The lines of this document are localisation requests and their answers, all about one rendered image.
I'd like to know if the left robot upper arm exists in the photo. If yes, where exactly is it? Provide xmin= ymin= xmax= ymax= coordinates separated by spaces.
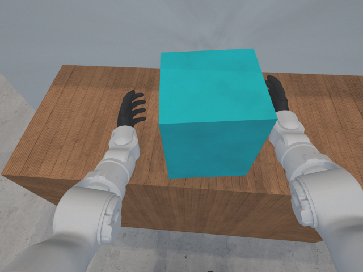
xmin=0 ymin=186 xmax=122 ymax=272

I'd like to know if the right robot upper arm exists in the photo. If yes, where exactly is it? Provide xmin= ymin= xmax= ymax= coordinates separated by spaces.
xmin=289 ymin=168 xmax=363 ymax=272

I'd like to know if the robot left hand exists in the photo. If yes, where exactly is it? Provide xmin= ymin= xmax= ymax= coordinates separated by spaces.
xmin=117 ymin=90 xmax=146 ymax=127

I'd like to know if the pedestal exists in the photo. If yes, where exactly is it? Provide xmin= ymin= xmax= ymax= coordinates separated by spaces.
xmin=1 ymin=65 xmax=363 ymax=243

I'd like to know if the robot left forearm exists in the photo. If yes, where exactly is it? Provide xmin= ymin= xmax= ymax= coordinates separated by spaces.
xmin=53 ymin=126 xmax=140 ymax=231

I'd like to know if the carton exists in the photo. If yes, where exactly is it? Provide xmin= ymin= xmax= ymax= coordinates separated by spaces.
xmin=159 ymin=49 xmax=278 ymax=179

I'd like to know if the robot right forearm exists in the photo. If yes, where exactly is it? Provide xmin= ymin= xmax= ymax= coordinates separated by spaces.
xmin=269 ymin=110 xmax=363 ymax=199

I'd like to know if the robot right hand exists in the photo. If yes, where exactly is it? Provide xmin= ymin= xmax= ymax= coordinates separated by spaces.
xmin=265 ymin=75 xmax=289 ymax=112

